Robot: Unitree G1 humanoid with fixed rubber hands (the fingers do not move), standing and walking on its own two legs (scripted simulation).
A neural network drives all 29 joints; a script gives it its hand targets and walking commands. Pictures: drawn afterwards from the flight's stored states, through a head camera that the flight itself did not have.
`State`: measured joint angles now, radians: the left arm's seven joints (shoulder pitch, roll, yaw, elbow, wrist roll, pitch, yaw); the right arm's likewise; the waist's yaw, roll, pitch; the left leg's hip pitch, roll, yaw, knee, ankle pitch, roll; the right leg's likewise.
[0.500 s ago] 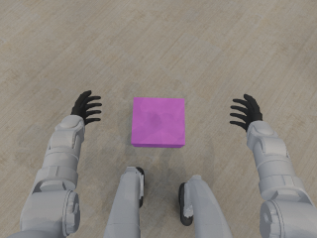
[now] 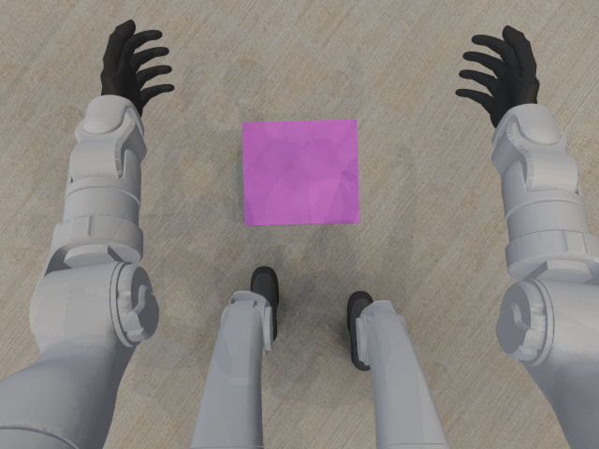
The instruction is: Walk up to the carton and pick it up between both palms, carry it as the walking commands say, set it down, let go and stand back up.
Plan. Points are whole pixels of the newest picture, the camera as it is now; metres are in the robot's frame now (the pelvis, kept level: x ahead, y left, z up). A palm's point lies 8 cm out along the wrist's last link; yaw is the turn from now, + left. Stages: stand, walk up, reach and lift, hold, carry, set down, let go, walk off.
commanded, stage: reach and lift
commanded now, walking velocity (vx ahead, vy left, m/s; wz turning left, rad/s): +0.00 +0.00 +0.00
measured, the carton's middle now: (300, 177) +0.47 +0.03 -0.57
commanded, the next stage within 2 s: none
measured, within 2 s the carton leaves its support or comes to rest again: neither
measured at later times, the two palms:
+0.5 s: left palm (165, 130) +0.49 +0.24 -0.23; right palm (456, 129) +0.50 -0.20 -0.22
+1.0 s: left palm (195, 151) +0.49 +0.24 -0.37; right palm (419, 154) +0.49 -0.19 -0.37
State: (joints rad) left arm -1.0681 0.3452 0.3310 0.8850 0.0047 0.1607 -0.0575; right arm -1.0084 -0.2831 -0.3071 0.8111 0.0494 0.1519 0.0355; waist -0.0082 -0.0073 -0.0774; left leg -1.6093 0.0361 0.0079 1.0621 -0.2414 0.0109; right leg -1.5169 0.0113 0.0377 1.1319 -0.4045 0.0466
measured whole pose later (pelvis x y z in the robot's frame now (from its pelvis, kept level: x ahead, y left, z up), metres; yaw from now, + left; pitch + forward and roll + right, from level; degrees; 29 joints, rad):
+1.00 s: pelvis -0.05 -0.01 -0.22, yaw -2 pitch +47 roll -3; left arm -1.34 0.45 0.24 1.03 -0.11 0.11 0.00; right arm -1.29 -0.34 -0.20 0.95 0.16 0.13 -0.07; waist 0.01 -0.02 0.13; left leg -2.31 0.02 -0.05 1.89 -0.40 -0.01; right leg -2.19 0.05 0.03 1.98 -0.61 0.06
